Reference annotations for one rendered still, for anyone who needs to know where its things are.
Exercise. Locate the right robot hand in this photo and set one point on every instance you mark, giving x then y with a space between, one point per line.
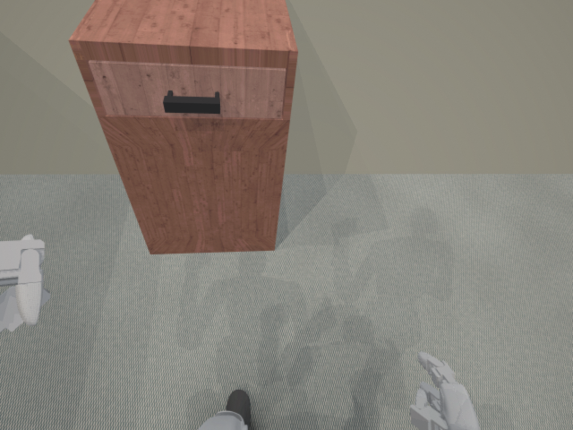
451 409

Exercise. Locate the robot left foot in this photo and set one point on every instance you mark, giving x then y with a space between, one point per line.
239 403

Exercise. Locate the cabinet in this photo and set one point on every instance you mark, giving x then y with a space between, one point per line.
197 184

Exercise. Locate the left robot hand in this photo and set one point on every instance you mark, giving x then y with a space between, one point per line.
20 265

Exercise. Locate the robot left shin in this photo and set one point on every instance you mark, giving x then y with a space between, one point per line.
229 413

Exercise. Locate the drawer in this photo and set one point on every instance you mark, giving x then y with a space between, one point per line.
138 89

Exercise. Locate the handle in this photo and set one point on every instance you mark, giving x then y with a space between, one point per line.
198 105

